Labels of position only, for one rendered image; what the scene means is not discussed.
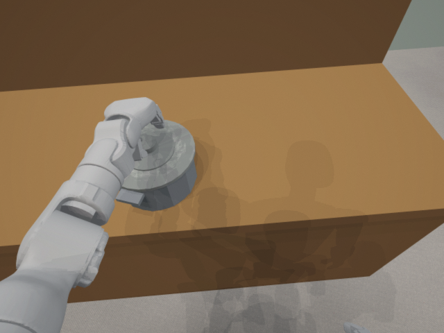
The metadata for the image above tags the table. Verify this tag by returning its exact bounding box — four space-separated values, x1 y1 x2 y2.
0 0 444 303

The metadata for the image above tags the pot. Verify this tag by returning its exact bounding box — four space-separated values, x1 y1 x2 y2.
115 123 197 212

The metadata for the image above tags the knob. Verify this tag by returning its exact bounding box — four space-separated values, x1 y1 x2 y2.
141 135 157 154

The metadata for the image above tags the lid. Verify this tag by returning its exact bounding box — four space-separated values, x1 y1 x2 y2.
122 120 196 191

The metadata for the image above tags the left robot forearm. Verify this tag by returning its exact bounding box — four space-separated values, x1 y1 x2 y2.
16 112 142 269

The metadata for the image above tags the left robot hand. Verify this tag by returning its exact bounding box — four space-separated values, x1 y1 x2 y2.
104 97 165 161

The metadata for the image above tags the robot left upper arm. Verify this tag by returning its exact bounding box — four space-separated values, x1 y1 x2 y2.
0 210 109 333

